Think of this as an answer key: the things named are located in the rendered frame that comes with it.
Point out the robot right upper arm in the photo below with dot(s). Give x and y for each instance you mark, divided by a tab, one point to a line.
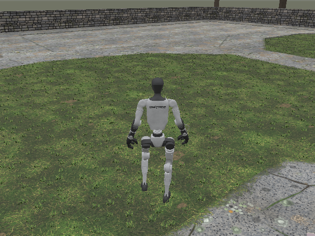
175	110

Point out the right robot hand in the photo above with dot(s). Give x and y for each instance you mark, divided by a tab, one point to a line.
183	137

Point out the robot torso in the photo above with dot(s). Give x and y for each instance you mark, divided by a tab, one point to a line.
157	119

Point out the robot left upper arm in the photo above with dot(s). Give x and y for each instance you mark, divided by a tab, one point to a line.
142	103

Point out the right robot shin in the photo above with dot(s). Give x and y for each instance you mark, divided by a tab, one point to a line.
167	180

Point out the left robot hand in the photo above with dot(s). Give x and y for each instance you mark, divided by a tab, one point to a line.
131	141

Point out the robot right forearm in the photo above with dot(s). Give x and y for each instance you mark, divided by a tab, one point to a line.
182	128

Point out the robot left forearm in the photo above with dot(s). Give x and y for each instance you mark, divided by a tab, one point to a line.
132	130

